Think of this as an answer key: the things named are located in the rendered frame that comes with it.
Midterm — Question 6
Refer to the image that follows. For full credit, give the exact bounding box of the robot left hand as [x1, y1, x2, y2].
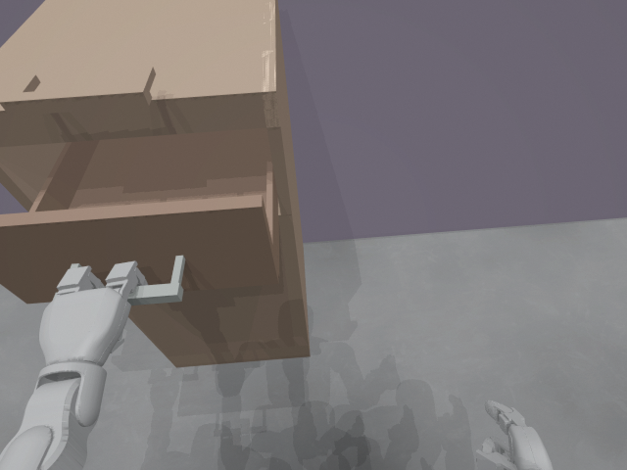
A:
[39, 261, 148, 367]

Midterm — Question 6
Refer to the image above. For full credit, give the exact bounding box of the robot right hand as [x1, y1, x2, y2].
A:
[476, 400, 554, 470]

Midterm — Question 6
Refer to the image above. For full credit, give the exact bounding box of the cabinet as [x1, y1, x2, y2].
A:
[0, 0, 311, 367]

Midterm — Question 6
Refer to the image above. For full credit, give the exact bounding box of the drawer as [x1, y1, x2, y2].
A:
[0, 128, 279, 304]

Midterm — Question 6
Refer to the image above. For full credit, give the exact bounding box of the handle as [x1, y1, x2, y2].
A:
[53, 256, 185, 306]
[0, 83, 152, 117]

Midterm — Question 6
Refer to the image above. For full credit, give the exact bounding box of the robot left forearm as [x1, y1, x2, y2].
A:
[0, 360, 107, 470]

